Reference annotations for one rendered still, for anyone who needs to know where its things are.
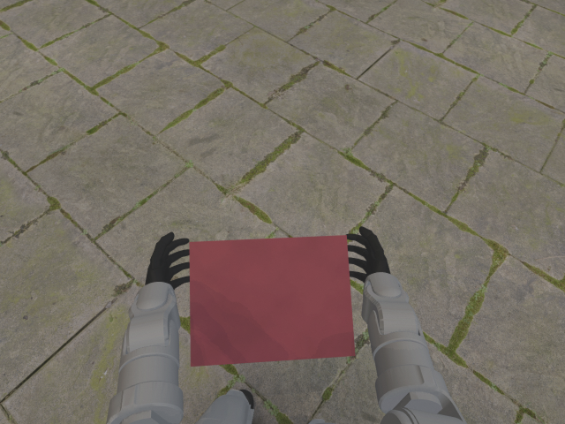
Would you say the carton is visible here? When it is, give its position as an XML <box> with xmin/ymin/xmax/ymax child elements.
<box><xmin>189</xmin><ymin>235</ymin><xmax>355</xmax><ymax>367</ymax></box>

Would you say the left robot hand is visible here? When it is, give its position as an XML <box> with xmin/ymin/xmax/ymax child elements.
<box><xmin>145</xmin><ymin>232</ymin><xmax>190</xmax><ymax>290</ymax></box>

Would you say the left robot shin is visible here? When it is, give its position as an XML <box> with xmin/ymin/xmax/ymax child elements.
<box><xmin>225</xmin><ymin>390</ymin><xmax>249</xmax><ymax>405</ymax></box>

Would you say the robot left foot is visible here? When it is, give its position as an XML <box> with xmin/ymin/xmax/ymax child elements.
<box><xmin>240</xmin><ymin>390</ymin><xmax>253</xmax><ymax>409</ymax></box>

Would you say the right robot hand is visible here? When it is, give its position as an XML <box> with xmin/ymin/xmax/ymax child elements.
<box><xmin>346</xmin><ymin>226</ymin><xmax>390</xmax><ymax>283</ymax></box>

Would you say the left robot forearm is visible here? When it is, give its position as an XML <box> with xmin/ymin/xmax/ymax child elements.
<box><xmin>106</xmin><ymin>282</ymin><xmax>184</xmax><ymax>424</ymax></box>

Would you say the right robot forearm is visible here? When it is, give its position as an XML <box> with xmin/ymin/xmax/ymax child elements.
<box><xmin>361</xmin><ymin>272</ymin><xmax>467</xmax><ymax>424</ymax></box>

